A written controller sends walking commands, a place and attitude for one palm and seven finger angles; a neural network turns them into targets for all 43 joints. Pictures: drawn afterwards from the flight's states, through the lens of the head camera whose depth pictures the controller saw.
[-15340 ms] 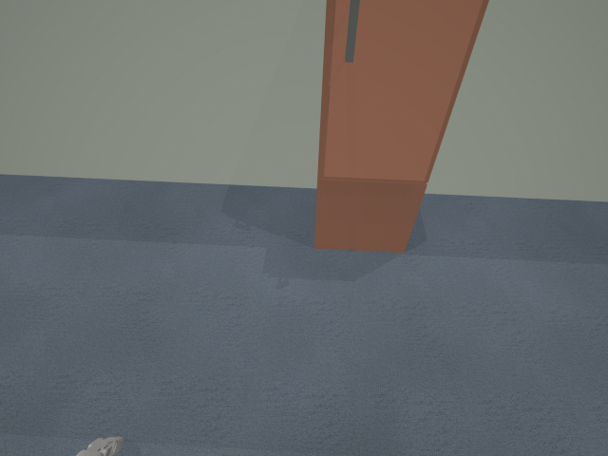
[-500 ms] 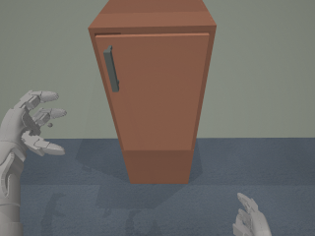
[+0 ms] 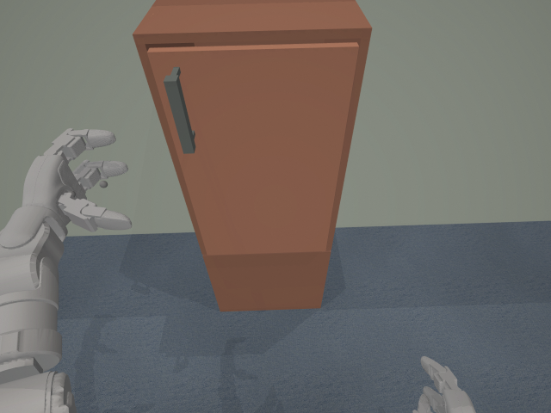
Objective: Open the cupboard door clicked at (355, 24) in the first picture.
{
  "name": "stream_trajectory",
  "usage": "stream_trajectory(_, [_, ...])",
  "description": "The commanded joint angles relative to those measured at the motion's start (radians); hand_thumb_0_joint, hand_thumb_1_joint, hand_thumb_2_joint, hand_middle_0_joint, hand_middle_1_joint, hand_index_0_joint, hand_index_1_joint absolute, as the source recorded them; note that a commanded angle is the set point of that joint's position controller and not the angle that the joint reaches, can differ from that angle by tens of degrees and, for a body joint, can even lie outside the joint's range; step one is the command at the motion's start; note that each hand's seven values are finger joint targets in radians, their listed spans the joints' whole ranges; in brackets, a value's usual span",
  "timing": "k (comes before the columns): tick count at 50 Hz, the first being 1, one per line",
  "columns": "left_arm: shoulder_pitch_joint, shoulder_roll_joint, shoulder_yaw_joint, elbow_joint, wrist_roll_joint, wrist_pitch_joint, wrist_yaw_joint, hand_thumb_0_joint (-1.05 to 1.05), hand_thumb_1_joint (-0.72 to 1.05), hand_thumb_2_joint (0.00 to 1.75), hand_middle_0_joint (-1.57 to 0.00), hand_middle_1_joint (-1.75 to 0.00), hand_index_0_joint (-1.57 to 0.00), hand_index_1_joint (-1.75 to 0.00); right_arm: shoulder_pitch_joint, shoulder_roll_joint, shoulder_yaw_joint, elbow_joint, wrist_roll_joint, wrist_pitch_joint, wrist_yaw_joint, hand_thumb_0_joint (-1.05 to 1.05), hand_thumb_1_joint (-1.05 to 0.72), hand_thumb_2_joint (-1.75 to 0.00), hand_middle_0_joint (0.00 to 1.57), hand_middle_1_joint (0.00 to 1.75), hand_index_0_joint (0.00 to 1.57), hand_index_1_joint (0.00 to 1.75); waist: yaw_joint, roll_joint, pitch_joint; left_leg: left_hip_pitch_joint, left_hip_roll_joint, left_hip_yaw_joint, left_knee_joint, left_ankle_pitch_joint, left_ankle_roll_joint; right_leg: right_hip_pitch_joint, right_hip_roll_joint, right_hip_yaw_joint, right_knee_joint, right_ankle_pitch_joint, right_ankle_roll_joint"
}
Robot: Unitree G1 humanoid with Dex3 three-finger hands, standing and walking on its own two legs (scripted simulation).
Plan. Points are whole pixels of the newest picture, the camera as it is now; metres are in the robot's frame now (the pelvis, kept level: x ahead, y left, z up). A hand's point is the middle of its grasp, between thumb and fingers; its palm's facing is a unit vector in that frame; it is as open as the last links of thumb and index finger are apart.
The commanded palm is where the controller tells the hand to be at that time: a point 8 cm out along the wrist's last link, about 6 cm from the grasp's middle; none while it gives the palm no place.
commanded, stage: move the hooked fingers beside the handle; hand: left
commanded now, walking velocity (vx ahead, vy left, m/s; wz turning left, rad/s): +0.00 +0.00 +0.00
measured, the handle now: (182, 111) +0.57 +0.21 +0.15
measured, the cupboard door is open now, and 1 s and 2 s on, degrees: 0 0 0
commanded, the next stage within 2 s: none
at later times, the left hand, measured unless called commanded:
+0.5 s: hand (114, 155) +0.43 +0.27 +0.17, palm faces +0.12 -0.99 +0.00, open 14.0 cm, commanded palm +0.40 +0.31 +0.16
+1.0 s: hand (134, 129) +0.50 +0.27 +0.16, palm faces +0.10 -0.99 +0.01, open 14.0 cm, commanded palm +0.48 +0.32 +0.15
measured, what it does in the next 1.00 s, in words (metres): stands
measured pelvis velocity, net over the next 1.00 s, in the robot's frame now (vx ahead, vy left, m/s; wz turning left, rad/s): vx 0.01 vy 0.02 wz -0.02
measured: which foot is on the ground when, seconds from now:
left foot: down 0.00-1.00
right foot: down 0.00-1.00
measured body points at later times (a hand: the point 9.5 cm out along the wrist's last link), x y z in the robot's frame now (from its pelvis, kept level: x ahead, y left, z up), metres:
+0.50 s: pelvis +0.01 +0.01 +0.00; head +0.04 +0.01 +0.45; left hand +0.41 +0.33 +0.17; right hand +0.13 -0.25 -0.10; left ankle +0.00 +0.09 -0.74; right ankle +0.01 -0.08 -0.74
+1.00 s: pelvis +0.01 +0.02 -0.01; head +0.08 +0.03 +0.44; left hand +0.49 +0.32 +0.16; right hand +0.03 -0.26 -0.12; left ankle +0.00 +0.09 -0.74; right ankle +0.01 -0.08 -0.74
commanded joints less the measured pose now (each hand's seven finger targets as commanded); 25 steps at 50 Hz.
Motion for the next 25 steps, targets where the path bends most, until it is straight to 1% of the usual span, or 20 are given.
stream_trajectory(1, [-0.366,0.31,0.11,-0.228,-0.011,-0.097,0.013,0.0,-0.5,0.3,-0.3,-1.2,-0.3,-1.2,-0.074,-0.125,-0.056,-0.156,-0.006,-0.049,0.0,0.0,-0.9,-0.9,0.2,0.3,0.2,0.3,0.015,0.019,-0.298,0.083,0.018,-0.068,-0.055,0.272,0.004,0.126,-0.041,0.089,-0.046,0.29,0.033])
stream_trajectory(3, [-0.365,0.316,0.118,-0.226,-0.012,-0.108,0.014,0.0,-0.5,0.3,-0.3,-1.2,-0.3,-1.2,-0.065,-0.126,-0.058,-0.155,-0.008,-0.043,0.004,0.0,-0.9,-0.9,0.2,0.3,0.2,0.3,0.019,-0.002,-0.292,0.078,0.022,-0.064,-0.053,0.289,0.005,0.131,-0.038,0.088,-0.044,0.311,0.034])
stream_trajectory(4, [-0.378,0.298,0.1,-0.207,-0.011,-0.105,0.012,0.0,-0.5,0.3,-0.3,-1.2,-0.3,-1.2,-0.063,-0.127,-0.058,-0.152,-0.005,-0.041,0.003,0.0,-0.9,-0.9,0.2,0.3,0.2,0.3,0.006,0.002,-0.269,0.072,0.022,-0.063,-0.058,0.273,0.004,0.109,-0.038,0.084,-0.045,0.297,0.035])
stream_trajectory(5, [-0.388,0.31,0.112,-0.173,-0.009,-0.103,0.013,0.0,-0.5,0.3,-0.3,-1.2,-0.3,-1.2,-0.053,-0.131,-0.06,-0.144,-0.005,-0.038,0.002,0.0,-0.9,-0.9,0.2,0.3,0.2,0.3,0.005,0.006,-0.254,0.069,0.023,-0.063,-0.061,0.264,0.005,0.098,-0.037,0.085,-0.05,0.289,0.034])
stream_trajectory(6, [-0.393,0.305,0.104,-0.152,-0.006,-0.099,0.01,0.0,-0.5,0.3,-0.3,-1.2,-0.3,-1.2,-0.045,-0.134,-0.061,-0.141,-0.004,-0.034,0.002,0.0,-0.9,-0.9,0.2,0.3,0.2,0.3,-0.003,-0.001,-0.241,0.064,0.023,-0.063,-0.062,0.252,0.006,0.084,-0.036,0.083,-0.052,0.276,0.034])
stream_trajectory(7, [-0.418,0.299,0.089,-0.13,-0.003,-0.094,0.006,0.0,-0.5,0.3,-0.3,-1.2,-0.3,-1.2,-0.041,-0.137,-0.061,-0.138,-0.003,-0.031,0.0,0.0,-0.9,-0.9,0.2,0.3,0.2,0.3,-0.01,0.017,-0.236,0.061,0.022,-0.06,-0.061,0.237,0.006,0.072,-0.038,0.086,-0.055,0.262,0.034])
stream_trajectory(8, [-0.436,0.313,0.093,-0.119,0.0,-0.092,0.004,0.0,-0.5,0.3,-0.3,-1.2,-0.3,-1.2,-0.033,-0.141,-0.065,-0.137,-0.003,-0.028,0.0,0.0,-0.9,-0.9,0.2,0.3,0.2,0.3,-0.015,-0.016,-0.242,0.057,0.025,-0.06,-0.057,0.238,0.008,0.077,-0.038,0.088,-0.054,0.262,0.036])
stream_trajectory(9, [-0.452,0.337,0.106,-0.109,0.006,-0.09,0.003,0.0,-0.5,0.3,-0.3,-1.2,-0.3,-1.2,-0.03,-0.143,-0.066,-0.135,-0.002,-0.024,-0.002,0.0,-0.9,-0.9,0.2,0.3,0.2,0.3,-0.012,0.02,-0.256,0.057,0.023,-0.059,-0.055,0.239,0.008,0.078,-0.041,0.092,-0.053,0.265,0.034])
stream_trajectory(10, [-0.483,0.33,0.092,-0.107,0.01,-0.092,0.0,0.0,-0.5,0.3,-0.3,-1.2,-0.3,-1.2,-0.025,-0.142,-0.065,-0.134,-0.003,-0.022,-0.001,0.0,-0.9,-0.9,0.2,0.3,0.2,0.3,-0.02,0.032,-0.264,0.063,0.021,-0.058,-0.053,0.243,0.008,0.078,-0.041,0.093,-0.053,0.27,0.035])
stream_trajectory(12, [-0.509,0.323,0.081,-0.112,0.013,-0.107,-0.006,0.0,-0.5,0.3,-0.3,-1.2,-0.3,-1.2,-0.014,-0.14,-0.067,-0.137,-0.005,-0.022,0.0,0.0,-0.9,-0.9,0.2,0.3,0.2,0.3,-0.02,0.062,-0.297,0.088,0.021,-0.061,-0.044,0.275,0.005,0.077,-0.038,0.091,-0.046,0.294,0.03])
stream_trajectory(13, [-0.533,0.329,0.073,-0.115,0.014,-0.119,-0.006,0.0,-0.5,0.3,-0.3,-1.2,-0.3,-1.2,-0.008,-0.143,-0.067,-0.135,-0.004,-0.018,0.0,0.0,-0.9,-0.9,0.2,0.3,0.2,0.3,-0.026,0.046,-0.304,0.089,0.024,-0.063,-0.04,0.283,0.005,0.077,-0.036,0.089,-0.043,0.295,0.03])
stream_trajectory(14, [-0.565,0.312,0.054,-0.106,0.015,-0.128,-0.009,0.0,-0.5,0.3,-0.3,-1.2,-0.3,-1.2,-0.005,-0.142,-0.066,-0.132,-0.005,-0.017,-0.001,0.0,-0.9,-0.9,0.2,0.3,0.2,0.3,-0.034,0.064,-0.307,0.096,0.023,-0.064,-0.037,0.29,0.005,0.068,-0.035,0.089,-0.042,0.303,0.03])
stream_trajectory(15, [-0.586,0.306,0.048,-0.082,0.015,-0.136,-0.009,0.0,-0.5,0.3,-0.3,-1.2,-0.3,-1.2,0.006,-0.143,-0.067,-0.126,-0.006,-0.017,-0.001,0.0,-0.9,-0.9,0.2,0.3,0.2,0.3,-0.041,0.043,-0.301,0.101,0.024,-0.07,-0.037,0.285,0.006,0.051,-0.032,0.083,-0.044,0.294,0.03])
stream_trajectory(17, [-0.58,0.331,0.074,-0.02,0.014,-0.146,-0.01,0.0,-0.5,0.3,-0.3,-1.2,-0.3,-1.2,0.024,-0.149,-0.071,-0.115,-0.008,-0.012,-0.002,0.0,-0.9,-0.9,0.2,0.3,0.2,0.3,-0.041,0.009,-0.302,0.089,0.024,-0.07,-0.033,0.279,0.006,0.047,-0.03,0.083,-0.041,0.291,0.032])
stream_trajectory(19, [-0.62,0.317,0.05,0.028,0.016,-0.149,-0.013,0.0,-0.5,0.3,-0.3,-1.2,-0.3,-1.2,0.028,-0.152,-0.069,-0.109,-0.007,-0.006,0.001,0.0,-0.9,-0.9,0.2,0.3,0.2,0.3,-0.049,0.023,-0.282,0.072,0.023,-0.071,-0.033,0.265,0.005,0.033,-0.032,0.083,-0.04,0.282,0.031])
stream_trajectory(21, [-0.655,0.343,0.058,0.101,0.028,-0.149,-0.009,0.0,-0.5,0.3,-0.3,-1.2,-0.3,-1.2,0.042,-0.158,-0.069,-0.099,-0.007,0.002,0.0,0.0,-0.9,-0.9,0.2,0.3,0.2,0.3,-0.056,0.008,-0.262,0.049,0.025,-0.076,-0.034,0.236,0.005,0.01,-0.033,0.08,-0.042,0.247,0.031])
stream_trajectory(22, [-0.681,0.325,0.037,0.116,0.036,-0.15,-0.009,0.0,-0.5,0.3,-0.3,-1.2,-0.3,-1.2,0.048,-0.159,-0.068,-0.099,-0.009,0.005,0.002,0.0,-0.9,-0.9,0.2,0.3,0.2,0.3,-0.059,0.038,-0.267,0.054,0.023,-0.076,-0.033,0.25,0.004,0.003,-0.035,0.079,-0.037,0.257,0.028])
stream_trajectory(23, [-0.688,0.351,0.055,0.122,0.042,-0.157,-0.003,0.0,-0.5,0.3,-0.3,-1.2,-0.3,-1.2,0.058,-0.161,-0.072,-0.098,-0.011,0.009,0.006,0.0,-0.9,-0.9,0.2,0.3,0.2,0.3,-0.055,0.028,-0.286,0.06,0.025,-0.079,-0.025,0.27,0.004,0.01,-0.033,0.078,-0.033,0.269,0.026])
stream_trajectory(24, [-0.7,0.335,0.037,0.121,0.047,-0.162,-0.003,0.0,-0.5,0.3,-0.3,-1.2,-0.3,-1.2,0.061,-0.161,-0.072,-0.104,-0.013,0.01,0.009,0.0,-0.9,-0.9,0.2,0.3,0.2,0.3,-0.052,0.05,-0.313,0.069,0.023,-0.08,-0.022,0.293,0.002,0.013,-0.034,0.079,-0.024,0.287,0.026])
stream_trajectory(25, [-0.717,0.355,0.051,0.13,0.051,-0.17,0.003,0.0,-0.5,0.3,-0.3,-1.2,-0.3,-1.2,0.069,-0.161,-0.074,-0.1,-0.013,0.015,0.01,0.0,-0.9,-0.9,0.2,0.3,0.2,0.3,-0.055,0.042,-0.326,0.074,0.025,-0.08,-0.016,0.303,0.002,0.015,-0.032,0.079,-0.022,0.296,0.027])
